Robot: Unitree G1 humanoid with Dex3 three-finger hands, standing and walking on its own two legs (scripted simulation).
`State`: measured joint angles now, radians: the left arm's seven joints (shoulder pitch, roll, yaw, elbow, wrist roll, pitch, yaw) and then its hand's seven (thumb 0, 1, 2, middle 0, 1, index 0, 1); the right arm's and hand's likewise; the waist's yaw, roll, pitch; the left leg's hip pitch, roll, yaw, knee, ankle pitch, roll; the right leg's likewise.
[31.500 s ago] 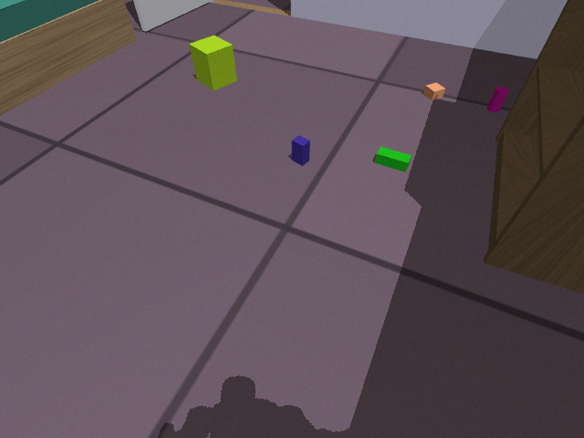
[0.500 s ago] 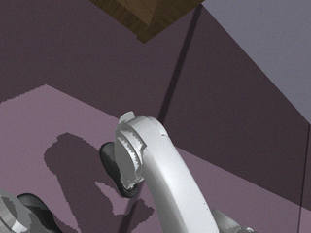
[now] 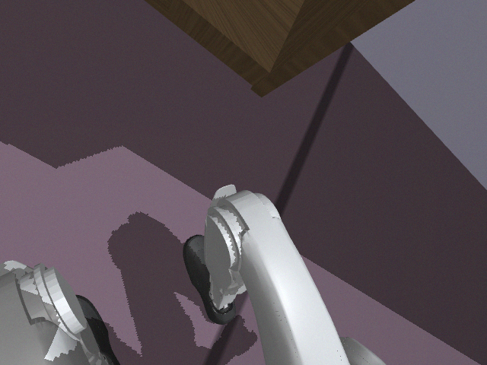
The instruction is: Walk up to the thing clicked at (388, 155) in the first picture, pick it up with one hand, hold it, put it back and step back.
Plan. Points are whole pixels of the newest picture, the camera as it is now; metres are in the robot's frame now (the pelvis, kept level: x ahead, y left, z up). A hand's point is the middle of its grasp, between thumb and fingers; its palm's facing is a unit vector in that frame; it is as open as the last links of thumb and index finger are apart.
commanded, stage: settle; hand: left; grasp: from above
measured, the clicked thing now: out of the picture +0.47 +0.38 -0.28
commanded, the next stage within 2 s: lift in 0.30 s
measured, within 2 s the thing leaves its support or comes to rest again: neither
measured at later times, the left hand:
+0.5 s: hand out of the picture +0.46 +0.36 -0.16, palm faces -0.18 -0.38 -0.91, open 9.9 cm
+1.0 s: hand out of the picture +0.38 +0.36 -0.03, palm faces -0.24 -0.35 -0.91, open 9.8 cm
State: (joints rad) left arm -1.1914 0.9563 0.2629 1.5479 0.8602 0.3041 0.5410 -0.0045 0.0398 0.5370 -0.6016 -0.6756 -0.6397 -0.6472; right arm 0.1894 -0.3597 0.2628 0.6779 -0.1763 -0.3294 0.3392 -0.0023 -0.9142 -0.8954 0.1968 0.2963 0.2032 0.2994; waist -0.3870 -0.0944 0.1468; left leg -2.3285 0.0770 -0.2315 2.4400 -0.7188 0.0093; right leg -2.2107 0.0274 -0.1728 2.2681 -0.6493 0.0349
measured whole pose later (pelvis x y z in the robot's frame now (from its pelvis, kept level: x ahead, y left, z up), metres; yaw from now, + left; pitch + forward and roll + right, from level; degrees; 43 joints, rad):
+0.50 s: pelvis +0.00 -0.01 +0.00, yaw +5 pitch +35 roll -8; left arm -1.16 0.78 0.27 1.49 0.87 0.35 0.43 -0.01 -0.01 0.57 -0.63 -0.70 -0.65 -0.67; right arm 0.20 -0.33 0.14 0.77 -0.14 -0.27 0.27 0.00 -0.90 -0.89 0.20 0.30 0.20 0.30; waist -0.32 0.00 0.02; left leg -2.33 0.08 -0.14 2.41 -0.70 0.00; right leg -2.27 0.01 -0.10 2.31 -0.66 0.02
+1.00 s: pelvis +0.00 -0.01 +0.08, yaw +9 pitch +35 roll -5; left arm -0.82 0.53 0.12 1.12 0.82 0.38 0.25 0.00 0.03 0.50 -0.65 -0.64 -0.68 -0.61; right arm 0.20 -0.29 0.01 0.76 -0.03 -0.15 0.17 0.00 -0.91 -0.90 0.20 0.30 0.20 0.30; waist -0.16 0.07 -0.17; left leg -2.08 0.07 -0.07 2.13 -0.67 0.00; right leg -2.04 -0.01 -0.05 2.08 -0.65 0.01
